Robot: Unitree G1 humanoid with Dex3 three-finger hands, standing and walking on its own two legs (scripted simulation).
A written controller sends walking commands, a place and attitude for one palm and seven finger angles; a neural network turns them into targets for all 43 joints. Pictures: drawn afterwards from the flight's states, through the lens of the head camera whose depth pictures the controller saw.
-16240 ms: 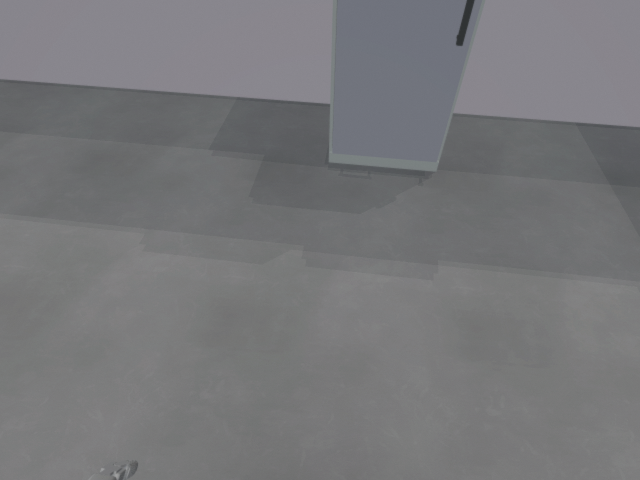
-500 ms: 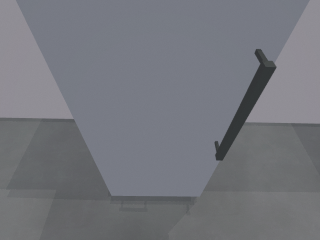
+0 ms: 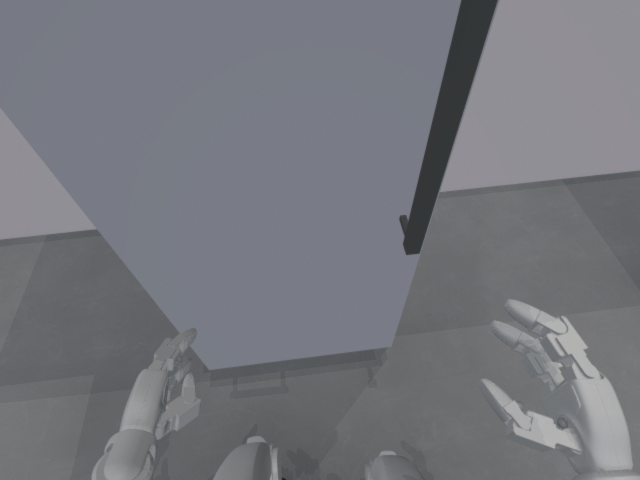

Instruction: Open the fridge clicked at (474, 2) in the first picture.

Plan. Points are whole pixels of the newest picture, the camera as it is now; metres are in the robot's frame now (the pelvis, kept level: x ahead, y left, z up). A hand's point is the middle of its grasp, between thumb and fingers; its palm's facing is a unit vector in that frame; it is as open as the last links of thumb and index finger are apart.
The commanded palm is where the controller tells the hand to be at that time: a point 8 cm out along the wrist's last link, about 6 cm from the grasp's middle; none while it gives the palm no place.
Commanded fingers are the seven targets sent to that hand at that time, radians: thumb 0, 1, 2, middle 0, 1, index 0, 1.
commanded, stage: raise the hand to about handle height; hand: right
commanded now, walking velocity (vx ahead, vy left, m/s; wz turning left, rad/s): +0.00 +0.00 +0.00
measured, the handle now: (430, 145) +0.47 -0.13 +0.16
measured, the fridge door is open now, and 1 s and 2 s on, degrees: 0 0 0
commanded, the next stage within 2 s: move the hooked fingers beside the handle in 1.52 s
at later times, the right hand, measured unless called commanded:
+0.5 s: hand (553, 334) +0.25 -0.23 +0.10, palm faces -0.07 +0.99 -0.08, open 12.5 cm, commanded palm +0.23 -0.29 +0.11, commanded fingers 0.00 0.38 -0.35 0.29 1.12 0.29 1.12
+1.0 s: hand (608, 264) +0.30 -0.27 +0.15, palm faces -0.04 +1.00 -0.06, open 13.9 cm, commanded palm +0.27 -0.32 +0.16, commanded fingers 0.00 0.50 -0.30 0.30 1.20 0.30 1.20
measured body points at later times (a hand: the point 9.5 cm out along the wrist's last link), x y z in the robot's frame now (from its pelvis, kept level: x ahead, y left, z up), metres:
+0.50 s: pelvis +0.02 -0.01 +0.03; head +0.05 -0.02 +0.48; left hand +0.18 +0.25 -0.03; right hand +0.25 -0.28 +0.11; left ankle +0.06 +0.12 -0.66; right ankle +0.00 -0.11 -0.66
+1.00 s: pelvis +0.03 +0.00 +0.05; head +0.05 +0.00 +0.50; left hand +0.19 +0.24 -0.02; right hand +0.30 -0.32 +0.16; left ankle +0.06 +0.12 -0.66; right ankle +0.00 -0.11 -0.66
